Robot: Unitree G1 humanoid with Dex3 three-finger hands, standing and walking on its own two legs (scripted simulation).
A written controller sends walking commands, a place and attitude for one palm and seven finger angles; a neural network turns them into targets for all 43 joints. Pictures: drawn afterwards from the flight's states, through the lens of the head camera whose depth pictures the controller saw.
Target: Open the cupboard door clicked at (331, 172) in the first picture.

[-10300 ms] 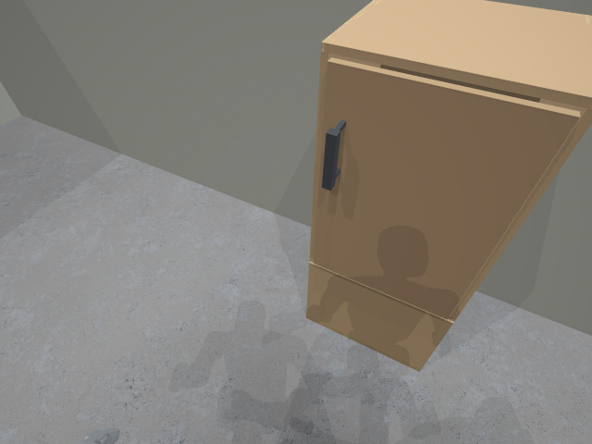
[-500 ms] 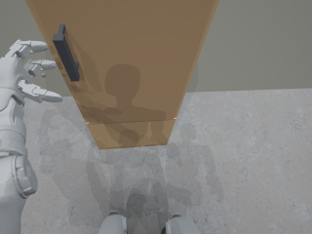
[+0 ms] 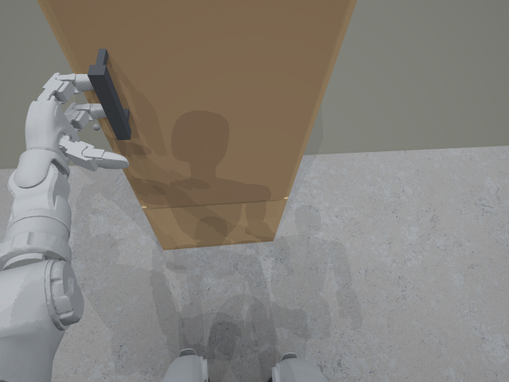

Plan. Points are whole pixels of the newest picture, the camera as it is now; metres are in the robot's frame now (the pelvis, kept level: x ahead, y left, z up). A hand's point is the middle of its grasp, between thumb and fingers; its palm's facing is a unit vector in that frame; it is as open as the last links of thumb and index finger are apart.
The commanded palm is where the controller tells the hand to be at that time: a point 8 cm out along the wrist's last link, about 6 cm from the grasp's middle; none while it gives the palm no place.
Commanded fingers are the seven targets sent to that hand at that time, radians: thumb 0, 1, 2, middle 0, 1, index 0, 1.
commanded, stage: slide the fingers in behind the handle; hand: left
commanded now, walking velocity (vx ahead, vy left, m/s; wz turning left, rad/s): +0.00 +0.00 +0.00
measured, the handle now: (113, 97) +0.54 +0.20 +0.10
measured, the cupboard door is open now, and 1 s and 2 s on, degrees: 0 0 1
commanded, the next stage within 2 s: close the thumb around the handle in 0.94 s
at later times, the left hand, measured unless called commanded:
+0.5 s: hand (124, 126) +0.48 +0.18 +0.09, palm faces +0.05 -1.00 +0.00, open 14.0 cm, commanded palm +0.45 +0.23 +0.09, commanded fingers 0.00 -0.50 0.30 -0.30 -1.20 -0.30 -1.20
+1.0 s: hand (126, 128) +0.48 +0.18 +0.10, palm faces +0.06 -1.00 -0.01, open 14.0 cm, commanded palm +0.45 +0.22 +0.09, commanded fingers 0.00 -0.50 0.30 -0.30 -1.20 -0.30 -1.20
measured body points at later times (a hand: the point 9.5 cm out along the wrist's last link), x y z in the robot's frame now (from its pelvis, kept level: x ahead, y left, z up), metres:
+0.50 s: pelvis +0.00 +0.00 +0.00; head +0.09 +0.01 +0.44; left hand +0.47 +0.23 +0.10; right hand +0.02 -0.27 -0.11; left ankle +0.03 +0.11 -0.68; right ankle -0.01 -0.13 -0.68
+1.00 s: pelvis +0.00 -0.01 +0.00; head +0.09 +0.00 +0.44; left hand +0.47 +0.23 +0.10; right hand +0.03 -0.28 -0.11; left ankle +0.03 +0.11 -0.68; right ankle -0.01 -0.13 -0.68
